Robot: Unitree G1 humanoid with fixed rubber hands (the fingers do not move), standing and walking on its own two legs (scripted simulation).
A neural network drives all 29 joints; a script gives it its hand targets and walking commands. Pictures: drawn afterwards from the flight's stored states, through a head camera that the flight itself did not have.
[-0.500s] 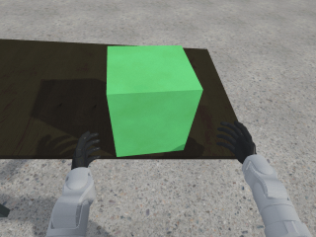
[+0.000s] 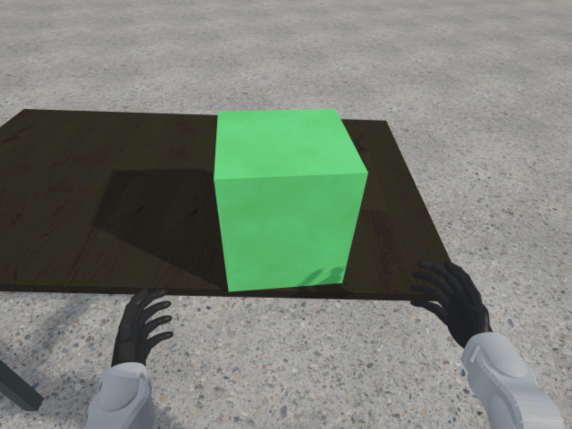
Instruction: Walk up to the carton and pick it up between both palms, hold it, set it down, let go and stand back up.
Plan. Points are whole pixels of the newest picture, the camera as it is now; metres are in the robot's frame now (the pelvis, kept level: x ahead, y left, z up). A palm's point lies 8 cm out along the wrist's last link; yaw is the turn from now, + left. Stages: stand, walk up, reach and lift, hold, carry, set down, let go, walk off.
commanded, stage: set down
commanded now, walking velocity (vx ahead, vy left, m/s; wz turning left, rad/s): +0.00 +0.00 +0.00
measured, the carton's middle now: (282, 200) +0.48 +0.03 +0.08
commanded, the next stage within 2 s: let go in 1.42 s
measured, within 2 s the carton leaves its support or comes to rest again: neither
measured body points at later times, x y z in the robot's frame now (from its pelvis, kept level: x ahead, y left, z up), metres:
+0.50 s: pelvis +0.01 +0.00 +0.00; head +0.01 +0.03 +0.45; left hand +0.24 +0.21 +0.03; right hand +0.26 -0.23 +0.04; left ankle +0.05 +0.13 -0.74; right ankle +0.02 -0.10 -0.74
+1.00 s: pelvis +0.05 +0.01 +0.00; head +0.08 +0.04 +0.45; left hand +0.22 +0.23 -0.01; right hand +0.24 -0.24 -0.01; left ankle +0.05 +0.13 -0.74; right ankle +0.02 -0.10 -0.74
